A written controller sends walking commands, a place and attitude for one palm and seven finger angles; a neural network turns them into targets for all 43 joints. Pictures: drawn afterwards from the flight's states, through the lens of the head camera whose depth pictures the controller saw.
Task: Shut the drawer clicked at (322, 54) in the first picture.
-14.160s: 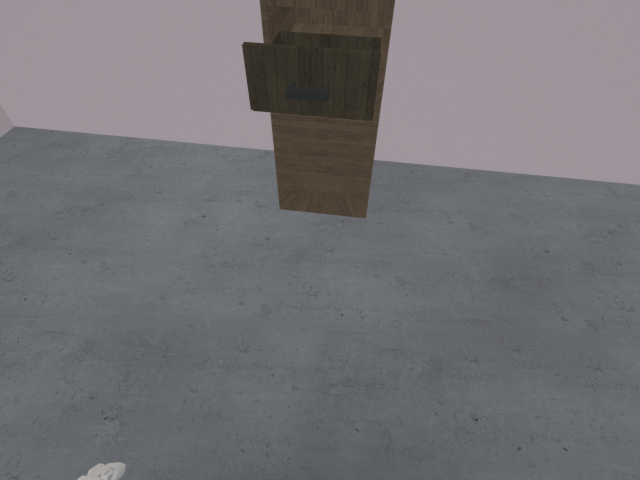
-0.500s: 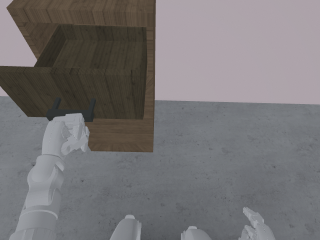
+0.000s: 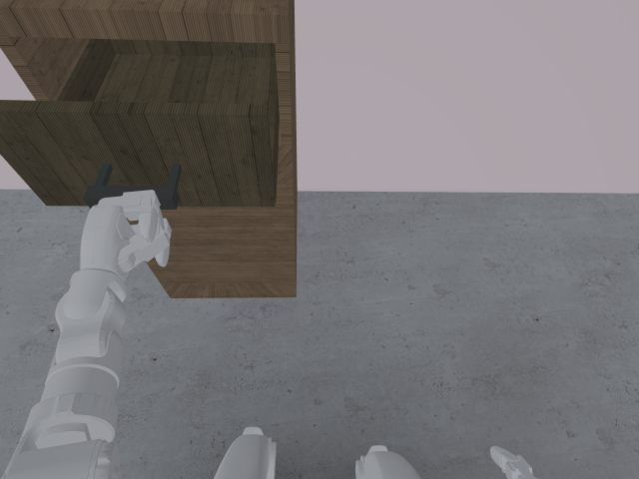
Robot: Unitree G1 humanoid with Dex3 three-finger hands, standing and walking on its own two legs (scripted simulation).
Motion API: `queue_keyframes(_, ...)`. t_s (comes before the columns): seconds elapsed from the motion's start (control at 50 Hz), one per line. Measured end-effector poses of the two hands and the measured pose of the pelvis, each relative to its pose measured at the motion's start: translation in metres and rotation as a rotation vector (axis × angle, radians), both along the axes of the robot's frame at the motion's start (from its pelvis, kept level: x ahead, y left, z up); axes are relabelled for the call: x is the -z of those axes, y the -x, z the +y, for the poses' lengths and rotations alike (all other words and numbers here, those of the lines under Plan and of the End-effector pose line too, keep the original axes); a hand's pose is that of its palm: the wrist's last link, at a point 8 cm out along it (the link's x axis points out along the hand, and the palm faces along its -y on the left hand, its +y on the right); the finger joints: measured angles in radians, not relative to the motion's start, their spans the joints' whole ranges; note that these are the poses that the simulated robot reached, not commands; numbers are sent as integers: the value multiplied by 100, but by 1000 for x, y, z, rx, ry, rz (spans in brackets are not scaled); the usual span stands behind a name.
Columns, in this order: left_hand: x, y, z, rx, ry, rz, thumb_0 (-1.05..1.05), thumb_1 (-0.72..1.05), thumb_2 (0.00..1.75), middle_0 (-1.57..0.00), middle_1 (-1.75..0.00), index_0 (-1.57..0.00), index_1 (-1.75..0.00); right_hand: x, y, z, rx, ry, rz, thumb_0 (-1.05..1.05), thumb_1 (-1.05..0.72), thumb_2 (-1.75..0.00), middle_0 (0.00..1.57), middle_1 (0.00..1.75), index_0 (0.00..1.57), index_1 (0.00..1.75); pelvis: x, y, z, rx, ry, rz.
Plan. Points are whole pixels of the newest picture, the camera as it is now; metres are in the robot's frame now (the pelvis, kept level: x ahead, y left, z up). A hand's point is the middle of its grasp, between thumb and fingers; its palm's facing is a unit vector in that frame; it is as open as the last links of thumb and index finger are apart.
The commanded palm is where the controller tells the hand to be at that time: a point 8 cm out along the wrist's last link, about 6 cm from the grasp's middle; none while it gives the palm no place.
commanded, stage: push the drawer shut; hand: left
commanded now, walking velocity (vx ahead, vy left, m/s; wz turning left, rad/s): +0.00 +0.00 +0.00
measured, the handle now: (136, 184) +0.47 +0.25 +0.06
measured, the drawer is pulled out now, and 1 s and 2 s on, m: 0.15 0.03 0.00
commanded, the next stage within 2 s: pull the fist back off the drawer in 1.46 s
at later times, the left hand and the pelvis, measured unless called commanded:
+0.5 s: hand (166, 200) +0.45 +0.21 +0.06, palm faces +0.02 -1.00 -0.02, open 3.2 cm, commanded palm +0.44 +0.26 +0.06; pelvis -0.01 +0.00 -0.01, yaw -1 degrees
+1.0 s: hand (175, 164) +0.51 +0.21 +0.06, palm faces +0.02 -1.00 -0.01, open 3.3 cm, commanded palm +0.51 +0.25 +0.06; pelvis -0.01 +0.01 -0.02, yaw -2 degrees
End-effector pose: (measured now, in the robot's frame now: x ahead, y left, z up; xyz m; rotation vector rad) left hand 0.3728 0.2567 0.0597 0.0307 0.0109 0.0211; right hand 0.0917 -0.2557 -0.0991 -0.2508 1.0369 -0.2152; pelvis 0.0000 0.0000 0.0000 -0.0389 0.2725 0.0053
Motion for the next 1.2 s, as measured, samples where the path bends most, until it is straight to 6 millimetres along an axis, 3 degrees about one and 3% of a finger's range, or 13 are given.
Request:
queue_keyframes(0.4,-1,-45,6,3,14,1,3,83,90,-140,-160,-140,-160,8,38,-6,57,19,116,1,-90,-90,20,30,20,29,6,4,1,13,8,38)
queue_keyframes(0.8,-2,-94,7,-1,19,13,3,82,90,-140,-160,-140,-160,12,87,-2,107,38,250,1,-90,-90,20,30,20,30,15,8,7,22,24,95)
queue_keyframes(1.2,-3,-145,9,-5,18,33,3,81,90,-140,-160,-140,-160,13,121,5,145,53,363,0,-90,-90,20,30,20,30,24,8,11,29,41,161)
